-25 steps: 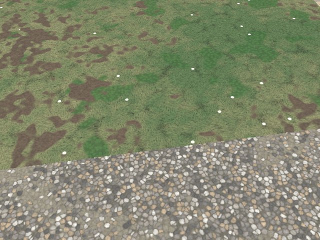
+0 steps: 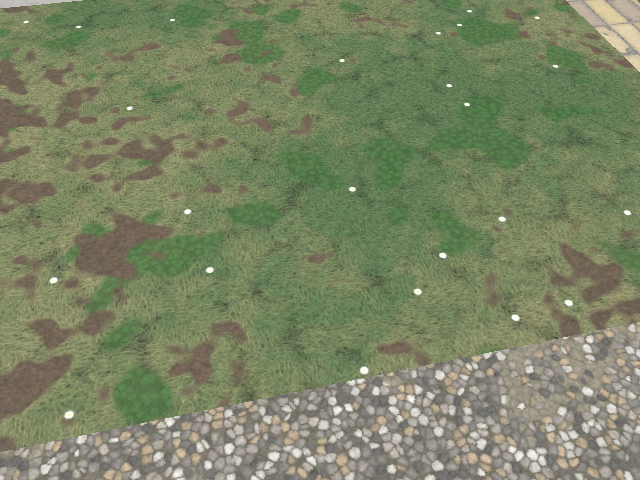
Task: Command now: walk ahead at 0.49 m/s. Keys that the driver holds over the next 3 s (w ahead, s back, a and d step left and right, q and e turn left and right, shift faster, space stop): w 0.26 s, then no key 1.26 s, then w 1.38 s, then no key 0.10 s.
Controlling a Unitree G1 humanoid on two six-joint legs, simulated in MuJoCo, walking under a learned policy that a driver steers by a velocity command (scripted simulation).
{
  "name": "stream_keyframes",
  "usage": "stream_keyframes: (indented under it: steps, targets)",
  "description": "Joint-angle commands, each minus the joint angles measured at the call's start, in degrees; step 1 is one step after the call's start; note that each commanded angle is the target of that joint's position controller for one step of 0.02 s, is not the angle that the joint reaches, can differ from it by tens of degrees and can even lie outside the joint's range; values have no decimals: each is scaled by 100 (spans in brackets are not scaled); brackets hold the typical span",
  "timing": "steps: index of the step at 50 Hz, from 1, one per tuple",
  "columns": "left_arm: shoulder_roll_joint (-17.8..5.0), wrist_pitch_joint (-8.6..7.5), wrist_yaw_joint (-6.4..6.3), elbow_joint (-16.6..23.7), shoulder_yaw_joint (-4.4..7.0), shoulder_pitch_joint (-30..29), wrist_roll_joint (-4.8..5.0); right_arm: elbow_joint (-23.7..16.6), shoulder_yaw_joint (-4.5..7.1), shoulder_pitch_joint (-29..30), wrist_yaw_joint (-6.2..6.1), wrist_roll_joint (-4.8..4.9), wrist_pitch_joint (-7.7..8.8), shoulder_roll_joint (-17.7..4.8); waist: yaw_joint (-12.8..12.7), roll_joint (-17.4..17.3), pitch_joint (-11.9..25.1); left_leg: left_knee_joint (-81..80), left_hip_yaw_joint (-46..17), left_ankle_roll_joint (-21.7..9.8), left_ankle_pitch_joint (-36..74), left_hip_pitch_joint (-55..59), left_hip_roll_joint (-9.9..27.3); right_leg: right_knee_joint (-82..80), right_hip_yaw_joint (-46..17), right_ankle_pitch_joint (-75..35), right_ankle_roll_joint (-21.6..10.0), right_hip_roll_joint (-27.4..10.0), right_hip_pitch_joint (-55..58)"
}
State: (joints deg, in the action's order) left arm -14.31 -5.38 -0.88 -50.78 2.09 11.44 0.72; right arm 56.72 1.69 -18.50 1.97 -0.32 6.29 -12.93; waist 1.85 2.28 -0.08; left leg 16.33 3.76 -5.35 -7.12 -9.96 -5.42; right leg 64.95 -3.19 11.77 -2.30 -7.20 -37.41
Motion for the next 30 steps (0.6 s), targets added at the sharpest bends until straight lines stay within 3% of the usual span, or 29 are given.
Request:
stream_keyframes:
  steps: [1,5,10,12,13,14,15,16,17,18,19,20,21,23,24,27,30]
  targets:
    - [-249,29,-38,240,70,192,-70,-321,125,230,-113,11,96,-767,-267,-422,-306,-1167,-1230,-987,378,-561,1625,-832,-20,-894,157,-246,-149]
    - [-166,-33,29,473,35,-721,-20,-224,151,-222,-194,101,21,-921,65,-445,-307,-1064,-934,-722,469,-86,1522,-2452,202,-1751,205,14,34]
    - [-242,-87,200,754,15,-1432,58,-29,181,-647,-205,149,-97,-972,282,-536,-463,-654,-1031,-642,327,824,1868,-3306,248,-1275,98,182,15]
    - [-364,-139,261,792,53,-1314,59,-17,216,-597,-219,154,-156,-1042,136,-613,-391,-347,-1111,-553,596,1079,2010,-3544,291,-820,-64,271,319]
    - [-465,-163,271,734,104,-1021,54,-39,228,-489,-223,152,-187,-1085,-64,-675,-239,-16,-1065,-482,1210,1094,1985,-3660,407,-658,-158,401,793]
    - [-663,-181,255,530,224,-332,12,-69,195,-371,-227,121,-228,-1010,-435,-626,128,887,-828,-318,2369,1030,1678,-3851,547,-718,-299,611,1704]
    - [-1062,-207,222,267,369,714,-66,-172,108,-361,-239,36,-235,-806,-812,-384,944,2338,-514,-74,2342,360,1294,-3647,140,-1583,-584,184,3277]
    - [-1668,-160,198,150,506,1425,-214,-241,-85,-934,-214,-7,-136,-203,-756,923,1819,4706,-48,442,206,-2014,362,-3671,-1997,-2444,-1485,-1296,5671]
    - [-1322,-114,213,90,406,1601,-178,-101,-85,-1133,-183,36,5,-306,-755,1248,2393,5765,-920,507,-2725,-2645,66,-4285,-3379,-3250,-1851,-1805,5907]
    - [-953,-109,225,172,277,1131,-123,-149,66,-807,-177,181,45,-838,-640,780,1710,6189,-1209,437,-2571,-2898,380,-4226,-2504,-3631,-1577,-1598,5175]
    - [-731,-100,231,311,195,522,-92,-253,79,-415,-202,209,23,-861,-439,405,1188,5990,-977,433,-2173,-2877,700,-4269,-1587,-4038,-1354,-1324,4371]
    - [-571,-96,256,357,142,100,-72,-287,101,-177,-254,147,-44,-789,-273,49,792,5556,-806,476,-1835,-2719,920,-4474,-1044,-4056,-1185,-1020,3664]
    - [-427,-105,265,354,99,-111,-85,-294,140,-154,-299,106,-144,-739,-96,105,601,5154,-757,488,-1585,-2386,1085,-4690,-690,-3969,-1037,-790,3140]
    - [-376,-121,269,211,74,-124,-211,-197,99,-415,-319,62,-302,-388,107,201,579,4704,-654,563,-1121,-1690,1044,-4901,-241,-4442,-1062,-564,2505]
    - [-417,-128,241,146,74,-132,-239,-209,88,-428,-333,54,-334,-314,177,242,562,4353,-635,600,-952,-1581,1025,-4934,-56,-4686,-1097,-502,2401]
    - [-569,-64,122,40,89,-206,-214,-343,67,46,-373,13,-378,-291,132,319,603,3091,-573,641,-385,-1327,994,-4928,286,-4686,-1029,-373,2362]
    - [-696,36,61,-141,108,10,-173,-404,87,445,-375,27,-462,-386,-47,325,628,2411,-551,656,-42,-1074,941,-4972,190,-3864,-1021,-449,2464]
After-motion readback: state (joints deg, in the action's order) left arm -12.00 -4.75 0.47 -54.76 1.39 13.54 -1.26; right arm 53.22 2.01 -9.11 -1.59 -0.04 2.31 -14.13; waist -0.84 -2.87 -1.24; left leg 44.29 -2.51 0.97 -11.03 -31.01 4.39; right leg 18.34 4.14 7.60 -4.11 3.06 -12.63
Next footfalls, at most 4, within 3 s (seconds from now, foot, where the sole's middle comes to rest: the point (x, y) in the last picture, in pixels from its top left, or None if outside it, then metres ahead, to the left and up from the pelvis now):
0.30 right None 0.34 -0.17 -0.78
0.72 left None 0.40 0.06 -0.78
1.84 left None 0.44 0.09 -0.78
2.34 right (376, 352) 0.82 -0.13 -0.78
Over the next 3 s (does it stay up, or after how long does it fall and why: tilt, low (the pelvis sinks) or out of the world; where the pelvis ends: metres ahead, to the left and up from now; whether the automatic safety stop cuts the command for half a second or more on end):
stays up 1.01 0.03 -0.01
